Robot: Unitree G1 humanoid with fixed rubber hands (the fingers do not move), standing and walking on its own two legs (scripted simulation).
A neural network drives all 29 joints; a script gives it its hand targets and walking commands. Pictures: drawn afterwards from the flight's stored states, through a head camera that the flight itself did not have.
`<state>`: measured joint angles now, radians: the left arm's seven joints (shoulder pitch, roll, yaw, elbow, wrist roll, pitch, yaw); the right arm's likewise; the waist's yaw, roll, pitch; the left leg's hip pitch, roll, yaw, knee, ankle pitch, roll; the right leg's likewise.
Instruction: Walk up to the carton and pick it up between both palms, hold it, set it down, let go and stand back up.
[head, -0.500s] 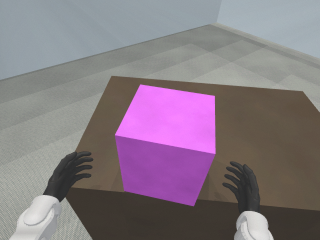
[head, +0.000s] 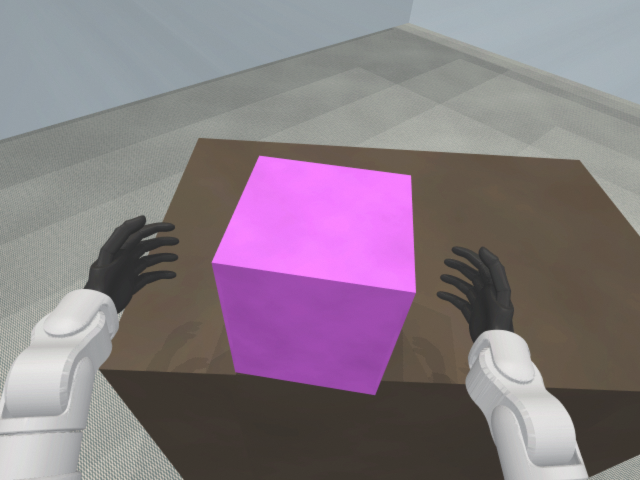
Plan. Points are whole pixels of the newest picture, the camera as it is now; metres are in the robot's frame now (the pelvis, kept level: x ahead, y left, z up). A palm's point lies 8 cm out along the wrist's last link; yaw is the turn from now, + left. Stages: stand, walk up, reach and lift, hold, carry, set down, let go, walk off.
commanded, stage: reach and lift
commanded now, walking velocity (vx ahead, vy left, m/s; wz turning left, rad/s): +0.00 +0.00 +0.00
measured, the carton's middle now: (318, 278) +0.40 +0.01 +0.04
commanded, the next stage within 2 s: none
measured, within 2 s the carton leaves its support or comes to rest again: neither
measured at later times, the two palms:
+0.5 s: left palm (118, 207) +0.38 +0.24 +0.18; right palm (488, 254) +0.34 -0.17 +0.17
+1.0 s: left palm (140, 142) +0.44 +0.22 +0.23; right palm (486, 194) +0.40 -0.17 +0.21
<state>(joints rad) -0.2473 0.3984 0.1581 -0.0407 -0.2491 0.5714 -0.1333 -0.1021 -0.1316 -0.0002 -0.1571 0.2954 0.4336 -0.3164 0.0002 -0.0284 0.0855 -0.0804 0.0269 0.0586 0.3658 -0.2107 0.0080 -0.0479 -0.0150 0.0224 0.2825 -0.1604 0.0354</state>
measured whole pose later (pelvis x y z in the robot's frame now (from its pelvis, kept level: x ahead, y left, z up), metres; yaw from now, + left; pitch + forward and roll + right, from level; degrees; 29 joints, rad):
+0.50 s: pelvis -0.01 +0.00 +0.00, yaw +1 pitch -2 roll -1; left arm -0.64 0.48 0.16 0.28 -0.23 0.65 -0.12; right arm -0.49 -0.16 -0.02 0.12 0.35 0.51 -0.32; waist -0.06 -0.04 0.04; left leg -0.14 0.02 0.05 0.38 -0.20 0.01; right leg -0.10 -0.02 0.01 0.30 -0.15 0.03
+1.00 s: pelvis -0.01 +0.00 +0.00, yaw +2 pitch +0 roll -1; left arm -1.03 0.51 0.05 0.76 -0.25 0.55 -0.09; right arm -0.88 -0.18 -0.04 0.55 0.37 0.49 -0.30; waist -0.11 -0.04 -0.01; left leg -0.21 0.02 0.03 0.39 -0.19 0.01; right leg -0.15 -0.02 0.00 0.28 -0.14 0.04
